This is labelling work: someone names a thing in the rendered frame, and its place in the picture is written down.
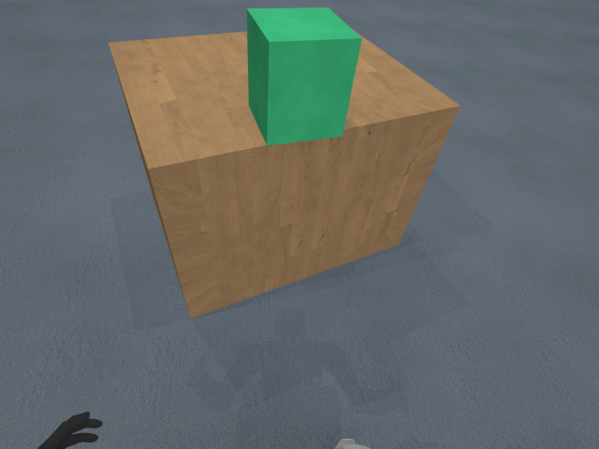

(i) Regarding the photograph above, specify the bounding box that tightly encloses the pedestal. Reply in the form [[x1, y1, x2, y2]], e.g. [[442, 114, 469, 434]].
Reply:
[[109, 29, 460, 319]]

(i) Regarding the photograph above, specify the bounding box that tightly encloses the robot left hand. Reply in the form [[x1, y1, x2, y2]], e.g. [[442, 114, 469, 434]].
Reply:
[[37, 412, 103, 449]]

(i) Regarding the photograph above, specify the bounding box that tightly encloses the carton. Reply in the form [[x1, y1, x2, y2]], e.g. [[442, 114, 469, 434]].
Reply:
[[247, 7, 362, 146]]

